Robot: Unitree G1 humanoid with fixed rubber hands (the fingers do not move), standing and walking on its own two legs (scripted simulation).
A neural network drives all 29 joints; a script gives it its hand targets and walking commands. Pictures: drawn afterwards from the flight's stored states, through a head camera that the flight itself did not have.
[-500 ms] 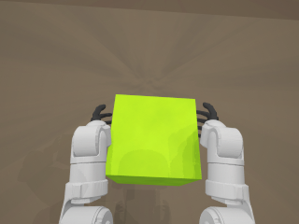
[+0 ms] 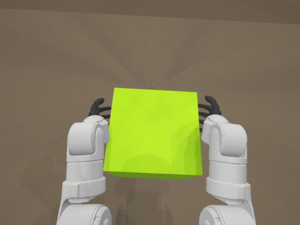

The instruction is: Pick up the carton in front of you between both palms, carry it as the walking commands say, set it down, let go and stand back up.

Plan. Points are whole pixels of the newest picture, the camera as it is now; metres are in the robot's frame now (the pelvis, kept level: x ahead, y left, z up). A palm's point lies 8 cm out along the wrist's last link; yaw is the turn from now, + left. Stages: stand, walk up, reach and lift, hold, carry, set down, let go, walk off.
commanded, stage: carry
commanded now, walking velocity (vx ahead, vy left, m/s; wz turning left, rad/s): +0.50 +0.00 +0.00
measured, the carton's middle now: (152, 140) +0.36 +0.01 +0.05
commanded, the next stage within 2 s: none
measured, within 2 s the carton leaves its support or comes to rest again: neither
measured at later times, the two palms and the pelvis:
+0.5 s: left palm (108, 74) +0.53 +0.15 +0.16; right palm (195, 66) +0.56 -0.13 +0.18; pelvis +0.18 -0.02 +0.02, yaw +0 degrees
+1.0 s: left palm (125, 19) +0.91 +0.13 +0.22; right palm (189, 18) +0.87 -0.15 +0.24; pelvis +0.52 +0.03 +0.06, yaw -1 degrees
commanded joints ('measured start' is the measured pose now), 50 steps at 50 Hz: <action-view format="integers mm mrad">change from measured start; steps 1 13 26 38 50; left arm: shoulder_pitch -806 -958 -1131 -885 -833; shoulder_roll -842 -940 -969 -930 -855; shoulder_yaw -570 -465 -656 -502 -527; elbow -84 -9 -282 -84 -6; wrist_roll -403 -376 -528 -313 -270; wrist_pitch -1 29 43 22 63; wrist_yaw -219 -219 -264 -217 -203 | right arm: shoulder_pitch -674 -939 -736 -947 -833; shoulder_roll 842 963 890 1040 892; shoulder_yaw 599 558 492 703 582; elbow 15 12 46 -156 43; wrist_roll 417 475 284 546 519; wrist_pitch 56 70 77 75 118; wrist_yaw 236 249 197 302 317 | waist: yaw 15 -70 90 -59 -1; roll -113 82 -115 43 200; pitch -297 -326 -349 -444 -392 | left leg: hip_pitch -36 478 -442 542 363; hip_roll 36 284 -18 210 152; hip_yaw -32 -374 28 -420 -61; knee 30 -194 362 -98 -60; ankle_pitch -197 75 -130 417 1294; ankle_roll -7 187 40 174 110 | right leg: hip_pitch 143 -295 556 -564 -86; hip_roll -135 48 -170 8 187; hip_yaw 226 -26 215 113 -203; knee -264 70 -266 858 151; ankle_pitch -270 -82 606 54 254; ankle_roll -84 -22 -172 -45 -80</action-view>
